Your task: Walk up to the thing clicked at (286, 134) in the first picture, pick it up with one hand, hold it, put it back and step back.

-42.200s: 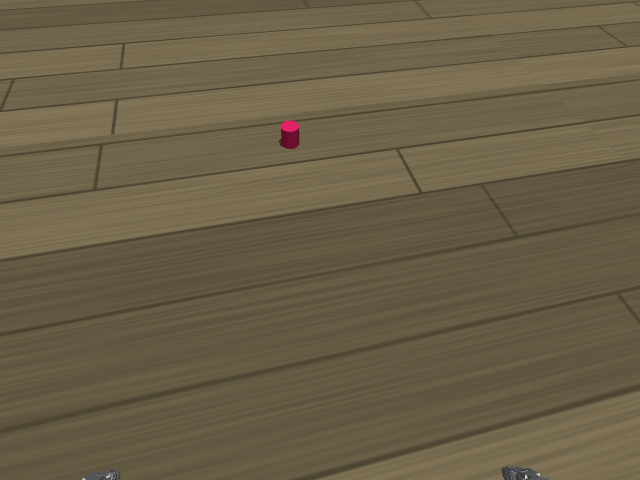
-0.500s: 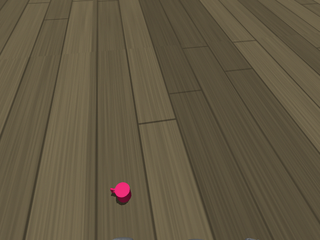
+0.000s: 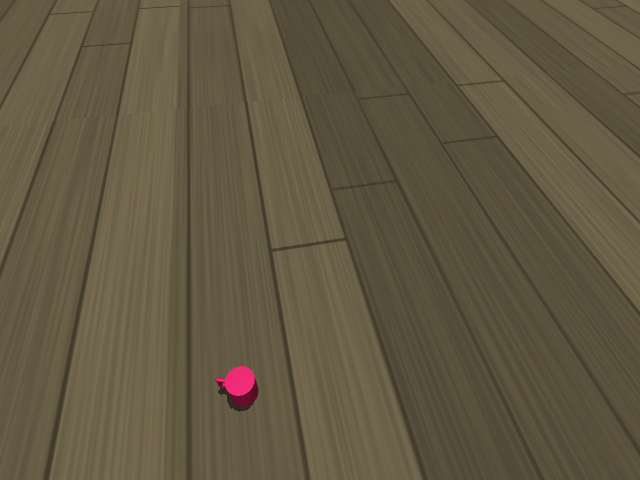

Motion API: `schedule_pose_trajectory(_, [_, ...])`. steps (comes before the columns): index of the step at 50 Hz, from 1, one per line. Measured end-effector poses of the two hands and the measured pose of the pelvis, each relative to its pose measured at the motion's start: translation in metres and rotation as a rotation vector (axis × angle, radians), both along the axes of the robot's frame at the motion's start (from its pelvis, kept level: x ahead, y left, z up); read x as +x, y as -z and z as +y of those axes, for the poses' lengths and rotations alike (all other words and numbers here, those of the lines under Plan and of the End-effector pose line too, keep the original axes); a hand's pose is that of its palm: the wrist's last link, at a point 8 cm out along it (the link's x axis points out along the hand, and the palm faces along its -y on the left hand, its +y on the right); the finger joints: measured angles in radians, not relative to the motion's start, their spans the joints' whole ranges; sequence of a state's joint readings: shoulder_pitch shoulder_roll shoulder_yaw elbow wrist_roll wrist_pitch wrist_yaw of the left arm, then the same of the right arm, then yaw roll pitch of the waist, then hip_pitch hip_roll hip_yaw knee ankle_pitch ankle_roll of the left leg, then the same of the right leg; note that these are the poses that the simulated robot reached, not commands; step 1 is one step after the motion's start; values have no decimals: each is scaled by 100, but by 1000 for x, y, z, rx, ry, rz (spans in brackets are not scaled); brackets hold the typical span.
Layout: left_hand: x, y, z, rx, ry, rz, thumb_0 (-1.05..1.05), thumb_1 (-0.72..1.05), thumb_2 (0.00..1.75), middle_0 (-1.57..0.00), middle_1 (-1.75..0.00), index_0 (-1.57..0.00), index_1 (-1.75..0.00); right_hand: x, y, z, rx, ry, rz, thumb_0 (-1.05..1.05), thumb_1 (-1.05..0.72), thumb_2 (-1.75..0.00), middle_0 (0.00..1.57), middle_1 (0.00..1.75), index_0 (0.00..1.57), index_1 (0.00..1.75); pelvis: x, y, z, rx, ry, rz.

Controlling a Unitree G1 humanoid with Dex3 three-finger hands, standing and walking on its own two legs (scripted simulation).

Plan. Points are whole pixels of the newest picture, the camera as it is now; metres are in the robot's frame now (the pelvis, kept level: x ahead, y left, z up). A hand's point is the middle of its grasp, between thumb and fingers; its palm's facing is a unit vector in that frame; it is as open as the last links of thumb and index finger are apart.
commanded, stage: stand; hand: left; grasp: from above
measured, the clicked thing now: (236, 385) +0.45 +0.23 -0.73
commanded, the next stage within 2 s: step back in 1.44 s
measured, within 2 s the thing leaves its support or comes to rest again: neither
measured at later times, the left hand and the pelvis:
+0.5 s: hand out of the picture +0.07 +0.24 -0.16, palm faces +0.00 -0.94 -0.34, open 7.4 cm; pelvis +0.01 +0.00 +0.00, yaw +0 degrees
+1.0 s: hand out of the picture +0.09 +0.24 -0.16, palm faces -0.01 -0.94 -0.34, open 7.4 cm; pelvis +0.02 -0.01 +0.00, yaw +0 degrees
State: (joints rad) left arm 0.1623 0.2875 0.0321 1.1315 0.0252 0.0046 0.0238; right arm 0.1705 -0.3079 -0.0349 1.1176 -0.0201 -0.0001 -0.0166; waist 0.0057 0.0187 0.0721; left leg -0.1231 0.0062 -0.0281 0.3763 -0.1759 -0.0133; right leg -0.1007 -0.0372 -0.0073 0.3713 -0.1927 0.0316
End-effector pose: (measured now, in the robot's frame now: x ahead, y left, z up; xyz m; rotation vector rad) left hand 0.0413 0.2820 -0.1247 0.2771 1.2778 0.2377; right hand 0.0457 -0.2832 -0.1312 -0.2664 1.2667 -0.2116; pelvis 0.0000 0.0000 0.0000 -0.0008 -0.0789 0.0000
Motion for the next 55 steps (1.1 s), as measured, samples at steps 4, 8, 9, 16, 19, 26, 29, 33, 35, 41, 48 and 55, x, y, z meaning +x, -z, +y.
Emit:
schedule_pose_trajectory(4, [6, -1, -1, -1, 7, -8, 0, 90, 90, -21, -30, -21, -30, 1, -1, -2, 0, -1, -2, 1, -91, -90, 20, 30, 21, 30, 1, 0, -1, 0, 1, 0])
schedule_pose_trajectory(8, [12, -2, -2, -3, 14, -17, 0, 90, 90, -21, -30, -21, -30, 3, -2, -2, 0, -3, -4, 1, -91, -90, 20, 30, 21, 30, 1, -1, -2, -1, 2, 1])
schedule_pose_trajectory(9, [13, -2, -2, -3, 15, -19, 0, 90, 90, -21, -30, -21, -30, 4, -2, -2, 0, -3, -5, 1, -91, -90, 20, 30, 21, 30, 1, -1, -2, -1, 2, 1])
schedule_pose_trajectory(16, [20, -4, 0, -1, 24, -24, 0, 90, 90, -21, -30, -21, -30, 8, -3, -3, 0, -7, -10, 1, -91, -90, 20, 30, 21, 30, 3, -1, -2, 1, 5, 8])
schedule_pose_trajectory(19, [22, -4, 1, 2, 26, -23, 0, 90, 90, -21, -30, -21, -30, 10, -3, -4, 0, -8, -9, 1, -91, -90, 20, 30, 21, 30, 4, -2, -3, 1, 5, 10])
schedule_pose_trajectory(26, [25, -5, 2, 5, 28, -20, 0, 90, 90, -21, -30, -21, -30, 14, -3, -6, 0, -11, -10, 1, -91, -90, 20, 30, 21, 30, 6, -2, -3, 3, 6, 16])
schedule_pose_trajectory(29, [26, -5, 2, 4, 28, -16, 0, 90, 90, -21, -30, -21, -30, 16, -3, -6, 0, -12, -6, 1, -91, -90, 20, 30, 21, 30, 7, -2, -4, 3, 6, 20])
schedule_pose_trajectory(33, [27, -6, 2, 5, 29, -9, 0, 90, 90, -21, -30, -21, -30, 18, -3, -8, 0, -14, 0, 1, -91, -90, 20, 30, 21, 30, 10, -2, -5, 4, 5, 26])
schedule_pose_trajectory(35, [28, -6, 1, 5, 30, -6, 0, 90, 90, -21, -30, -21, -30, 20, -3, -9, 0, -15, 2, 1, -91, -90, 20, 30, 21, 30, 11, -2, -5, 4, 6, 28])
schedule_pose_trajectory(41, [33, -6, 0, 6, 33, -3, 0, 90, 90, -21, -30, -21, -30, 26, -4, -12, -3, -14, -2, 1, -91, -90, 20, 30, 21, 30, 15, -2, -7, 4, 7, 32])
schedule_pose_trajectory(48, [41, -6, -2, 5, 36, -16, 0, 90, 90, -21, -30, -21, -30, 33, -5, -15, -8, -16, -9, 1, -91, -90, 20, 30, 21, 30, 18, -3, -9, 3, 7, 34])
schedule_pose_trajectory(55, [49, -7, -3, 6, 43, -27, 0, 90, 90, -21, -30, -21, -30, 37, -6, -18, -10, -17, -14, 1, -91, -90, 20, 30, 21, 30, 21, -3, -10, 4, 8, 37])
